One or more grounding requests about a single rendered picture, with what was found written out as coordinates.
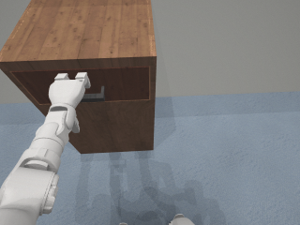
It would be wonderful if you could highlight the robot left upper arm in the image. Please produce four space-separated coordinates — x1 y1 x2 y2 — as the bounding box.
0 167 60 225

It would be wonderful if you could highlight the robot left hand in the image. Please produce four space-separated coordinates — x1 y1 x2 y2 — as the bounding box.
49 72 91 133

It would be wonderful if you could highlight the handle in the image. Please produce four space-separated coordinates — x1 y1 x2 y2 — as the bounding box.
80 85 105 103

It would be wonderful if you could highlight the robot right shin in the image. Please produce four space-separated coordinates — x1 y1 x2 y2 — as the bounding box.
173 214 184 219

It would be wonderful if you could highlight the cabinet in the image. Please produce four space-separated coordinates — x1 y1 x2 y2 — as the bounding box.
0 0 157 154

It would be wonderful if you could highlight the left robot forearm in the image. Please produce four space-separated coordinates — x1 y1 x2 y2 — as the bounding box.
0 103 76 204

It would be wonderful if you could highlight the drawer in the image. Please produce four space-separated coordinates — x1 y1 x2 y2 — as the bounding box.
11 66 149 104

